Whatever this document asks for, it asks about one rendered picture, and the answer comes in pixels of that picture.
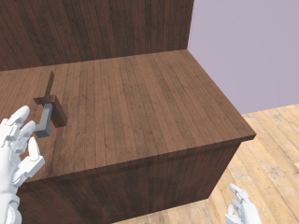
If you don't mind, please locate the robot right hand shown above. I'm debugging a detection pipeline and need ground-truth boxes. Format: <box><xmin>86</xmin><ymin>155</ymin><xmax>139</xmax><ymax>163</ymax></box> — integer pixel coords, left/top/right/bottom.
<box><xmin>225</xmin><ymin>183</ymin><xmax>263</xmax><ymax>224</ymax></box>

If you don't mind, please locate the robot left hand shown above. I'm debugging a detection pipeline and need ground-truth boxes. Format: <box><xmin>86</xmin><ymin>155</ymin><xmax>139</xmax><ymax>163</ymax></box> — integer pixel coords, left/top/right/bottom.
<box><xmin>0</xmin><ymin>105</ymin><xmax>45</xmax><ymax>195</ymax></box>

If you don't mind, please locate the left robot forearm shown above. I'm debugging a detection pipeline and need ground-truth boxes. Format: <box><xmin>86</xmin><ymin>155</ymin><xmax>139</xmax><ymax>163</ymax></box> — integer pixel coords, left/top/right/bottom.
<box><xmin>0</xmin><ymin>192</ymin><xmax>22</xmax><ymax>224</ymax></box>

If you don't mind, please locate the counter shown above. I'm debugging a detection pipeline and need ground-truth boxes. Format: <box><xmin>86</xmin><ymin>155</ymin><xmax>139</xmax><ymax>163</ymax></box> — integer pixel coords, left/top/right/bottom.
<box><xmin>0</xmin><ymin>0</ymin><xmax>257</xmax><ymax>224</ymax></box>

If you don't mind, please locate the tap lever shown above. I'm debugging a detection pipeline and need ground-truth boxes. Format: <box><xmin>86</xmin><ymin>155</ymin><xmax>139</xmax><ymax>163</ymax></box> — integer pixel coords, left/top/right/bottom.
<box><xmin>34</xmin><ymin>103</ymin><xmax>53</xmax><ymax>138</ymax></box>

